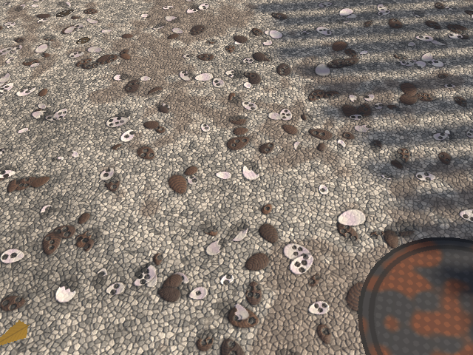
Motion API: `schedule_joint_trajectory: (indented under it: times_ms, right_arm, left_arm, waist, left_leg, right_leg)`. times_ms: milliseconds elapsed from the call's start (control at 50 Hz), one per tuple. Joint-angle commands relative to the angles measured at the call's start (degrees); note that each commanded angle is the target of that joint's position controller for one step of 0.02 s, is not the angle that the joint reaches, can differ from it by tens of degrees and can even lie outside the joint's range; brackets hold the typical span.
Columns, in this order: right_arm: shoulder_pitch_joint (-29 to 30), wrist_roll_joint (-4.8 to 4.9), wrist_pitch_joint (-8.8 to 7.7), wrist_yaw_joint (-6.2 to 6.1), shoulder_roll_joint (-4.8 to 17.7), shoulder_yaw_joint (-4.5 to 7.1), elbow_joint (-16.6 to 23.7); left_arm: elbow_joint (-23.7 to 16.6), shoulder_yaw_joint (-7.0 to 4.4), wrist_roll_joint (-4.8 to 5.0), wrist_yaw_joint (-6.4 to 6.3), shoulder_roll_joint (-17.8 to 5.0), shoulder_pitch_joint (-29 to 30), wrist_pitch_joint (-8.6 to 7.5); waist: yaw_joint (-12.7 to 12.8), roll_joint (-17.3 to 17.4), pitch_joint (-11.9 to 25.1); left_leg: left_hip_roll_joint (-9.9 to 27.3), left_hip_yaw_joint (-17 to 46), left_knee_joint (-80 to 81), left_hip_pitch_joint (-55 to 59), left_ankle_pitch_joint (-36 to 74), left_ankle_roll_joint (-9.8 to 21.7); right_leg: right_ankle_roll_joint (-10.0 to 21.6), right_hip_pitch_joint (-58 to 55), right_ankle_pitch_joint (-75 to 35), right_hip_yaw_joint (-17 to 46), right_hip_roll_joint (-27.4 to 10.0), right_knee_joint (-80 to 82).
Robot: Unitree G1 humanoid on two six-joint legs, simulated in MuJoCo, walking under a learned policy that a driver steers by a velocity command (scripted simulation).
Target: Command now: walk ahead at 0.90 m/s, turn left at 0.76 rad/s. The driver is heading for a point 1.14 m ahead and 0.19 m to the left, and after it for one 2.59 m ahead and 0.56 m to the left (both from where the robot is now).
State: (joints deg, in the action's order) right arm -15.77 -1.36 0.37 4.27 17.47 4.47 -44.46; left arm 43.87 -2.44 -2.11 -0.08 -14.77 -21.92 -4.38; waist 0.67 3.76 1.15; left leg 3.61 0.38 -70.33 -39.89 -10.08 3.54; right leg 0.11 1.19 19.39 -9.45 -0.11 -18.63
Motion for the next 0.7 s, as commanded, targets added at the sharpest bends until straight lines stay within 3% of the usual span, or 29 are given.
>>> schedule_joint_trajectory:
  times_ms: [20,100,120,160,180,200,220,240,260,280,300,320,340,380,400,440,480,540,580,620,640,660,680,700]
  right_arm:
    - [7.8,0.03,-0.21,0.95,0.6,-0.48,6.0]
    - [16.3,-0.19,-0.34,1.93,0.4,-1.86,9.3]
    - [17.7,-0.05,-0.4,2.06,-0.1,-2.34,10.0]
    - [17.1,0.51,-0.24,1.55,0.4,-2.6,10.2]
    - [13.3,0.67,-0.11,1.07,1.7,-2.29,9.4]
    - [5.1,0.86,-0.1,0.48,3.9,-1.43,7.4]
    - [-6.0,0.9,-0.24,-0.34,6.9,0.04,4.3]
    - [-16.1,0.53,-0.67,-1.54,10.1,1.97,0.6]
    - [-11.5,1.57,0.01,-2.86,13.6,3.63,0.2]
    - [-7.1,-0.58,0.49,-2.54,19.7,4.25,3.2]
    - [-9.5,-0.1,0.49,-3.11,17.1,4.31,3.8]
    - [-9.0,0.11,-0.07,-3.74,14.5,3.71,2.1]
    - [-7.3,0.1,-0.97,-4.02,12.0,2.96,1.3]
    - [-3.0,0.44,-2.77,-4.7,9.5,1.59,2.1]
    - [-2.6,0.83,-3.67,-4.61,7.9,0.84,2.1]
    - [-3.7,1.01,-5.39,-4.1,6.9,0.24,1.1]
    - [-6.5,1.2,-6.5,-3.36,6.3,0.06,-0.1]
    - [-11.4,1.89,-7.82,-3.03,6.6,-0.3,-2.2]
    - [-12.0,1.21,-8.11,-3.56,8.0,-0.36,-3.6]
    - [-11.6,0.32,-7.81,-4.73,10.0,-0.17,-4.2]
    - [-10.7,-0.57,-7.24,-5.51,11.0,0.07,-4.2]
    - [-8.8,-1.75,-6.4,-6.17,11.7,0.28,-3.9]
    - [-5.9,-2.72,-5.5,-6.7,12.1,0.53,-3.1]
    - [-0.4,-2.73,-4.74,-7.01,12.8,0.81,-1.8]
  left_arm:
    - [-1.0,-0.71,0.18,0.18,-3.6,0.0,-2.08]
    - [2.3,-0.86,-0.07,-0.7,-4.8,-2.1,-2.36]
    - [2.9,-0.91,-0.04,-0.94,-5.8,-2.5,-2.18]
    - [3.5,-1.37,-0.01,-1.66,-9.2,-3.5,-1.68]
    - [3.4,-1.9,-0.17,-2.18,-11.5,-3.1,-0.97]
    - [2.9,-2.52,-0.62,-2.53,-13.6,-1.1,0.07]
    - [1.8,-3.11,-0.86,-2.42,-15.3,1.5,0.99]
    - [0.9,-3.09,-0.7,-1.74,-14.9,3.0,1.31]
    - [-0.4,-1.59,-0.64,-0.35,-8.1,4.5,0.72]
    - [-7.9,-0.42,0.72,0.09,-5.7,2.4,-0.83]
    - [-8.9,-0.4,0.02,-0.01,-9.0,9.0,-2.5]
    - [-8.9,-0.03,0.41,0.06,-8.7,9.3,-3.27]
    - [-8.6,0.3,-0.25,-0.06,-8.2,9.8,-3.09]
    - [-7.4,0.88,-2.42,0.11,-7.3,7.2,-0.57]
    - [-6.9,1.09,-2.64,0.46,-6.5,5.9,0.64]
    - [-8.4,2.04,-2.29,1.36,-4.8,10.7,1.49]
    - [-10.3,2.79,-0.86,2.06,-3.5,17.7,1.21]
    - [-11.1,3.11,1.05,2.78,-2.8,24.3,0.72]
    - [-10.3,2.64,1.43,2.83,-4.1,24.3,0.49]
    - [-8.8,1.68,1.35,2.81,-6.6,21.9,0.33]
    - [-7.7,1.08,1.46,2.73,-8.2,18.8,0.49]
    - [-5.3,0.22,1.63,2.53,-10.2,11.4,0.79]
    - [-1.3,-0.83,1.89,2.15,-12.0,-0.2,1.2]
    - [3.0,-2.1,1.74,1.53,-13.5,-13.9,1.52]
  waist:
    - [-0.2,-9.4,-9.7]
    - [-0.1,-7.0,-12.7]
    - [-0.3,-6.7,-12.6]
    - [-1.8,-8.3,-8.7]
    - [-4.5,-10.2,-5.4]
    - [-9.2,-11.7,-0.7]
    - [-14.3,-12.2,4.7]
    - [-17.9,-8.9,9.0]
    - [-12.5,5.5,4.5]
    - [-5.9,12.8,12.2]
    - [-9.6,-0.8,12.4]
    - [-6.6,-5.0,3.9]
    - [-3.2,-9.5,-1.1]
    - [1.6,-9.6,-4.4]
    - [2.7,-9.2,-4.6]
    - [1.8,-7.3,-7.4]
    - [-1.5,-5.4,-9.6]
    - [-5.9,-4.1,-8.8]
    - [-5.6,-2.5,-7.4]
    - [-3.3,0.5,-3.5]
    - [-0.9,2.6,-1.2]
    - [3.3,3.8,2.4]
    - [8.6,4.5,6.7]
    - [16.7,2.2,8.9]
  left_leg:
    - [2.3,1.2,-0.2,-13.2,6.2,0.0]
    - [1.5,-6.6,14.1,-9.2,8.5,3.1]
    - [0.1,-9.3,18.6,-5.2,7.9,4.4]
    - [-4.8,-14.0,23.3,4.4,5.9,7.1]
    - [-6.6,-14.3,24.1,8.9,3.1,8.1]
    - [-8.3,-13.4,24.0,17.0,-0.8,9.4]
    - [-9.7,-11.2,24.7,29.1,-5.5,11.0]
    - [-10.4,-6.3,31.6,45.2,-6.3,12.3]
    - [-3.3,7.0,35.8,52.2,-11.5,13.8]
    - [9.6,41.2,46.4,66.0,-14.3,25.6]
    - [10.8,45.4,53.8,64.0,-17.5,24.2]
    - [10.3,42.4,56.7,54.4,-15.6,21.7]
    - [7.9,37.0,57.1,45.0,-10.6,19.2]
    - [2.3,27.5,57.2,31.8,-4.0,17.4]
    - [1.1,23.9,58.2,27.8,-3.9,16.7]
    - [-1.6,17.5,62.3,21.4,1.0,15.0]
    - [-3.8,11.1,63.9,22.2,13.4,11.4]
    - [-1.9,6.9,68.2,29.5,27.3,6.4]
    - [0.0,3.1,67.9,39.4,38.9,4.2]
    - [2.1,-0.3,62.8,47.6,59.3,1.9]
    - [3.5,-1.5,57.9,50.5,69.3,0.8]
    - [4.7,-2.5,48.6,51.6,77.0,-0.1]
    - [5.2,-3.7,35.2,49.9,80.4,-0.6]
    - [3.1,-5.9,13.3,41.1,74.0,-1.1]
  right_leg:
    - [2.8,0.4,-11.5,4.9,-14.2,13.1]
    - [1.4,-1.3,-28.6,-4.5,-12.4,14.6]
    - [0.6,-1.5,-38.1,-6.7,-12.0,13.6]
    - [0.2,-5.4,-70.9,-8.5,-12.8,6.8]
    - [0.0,-8.1,-82.3,-8.3,-14.1,0.5]
    - [0.5,-8.6,-88.9,-7.6,-15.5,-10.1]
    - [2.1,-4.8,-88.5,-6.0,-16.6,-23.9]
    - [2.5,4.9,-72.6,-5.0,-14.5,-41.9]
    - [1.0,23.8,-8.4,-3.9,-2.6,-63.3]
    - [-1.8,46.4,8.1,6.8,3.8,-79.5]
    - [-0.8,50.0,2.4,14.7,0.2,-77.2]
    - [-0.4,49.2,0.3,14.8,-2.3,-71.2]
    - [-0.7,45.5,-0.3,14.6,-4.8,-64.5]
    - [-2.4,38.2,1.1,14.6,-7.0,-58.4]
    - [-3.0,36.1,1.2,13.5,-8.2,-54.6]
    - [-3.2,34.4,-5.1,9.5,-9.1,-44.3]
    - [-1.4,33.9,-17.1,6.8,-8.8,-32.8]
    - [2.7,29.8,-31.6,2.8,-5.7,-18.8]
    - [5.1,29.9,-32.6,2.0,-3.1,-14.2]
    - [6.5,26.7,-27.4,0.9,2.0,-13.3]
    - [7.1,24.0,-23.4,0.9,4.4,-13.9]
    - [8.0,18.2,-19.7,0.9,6.6,-15.1]
    - [8.8,9.2,-16.6,1.1,7.6,-16.1]
    - [11.5,-2.7,-14.2,4.3,5.4,-12.1]
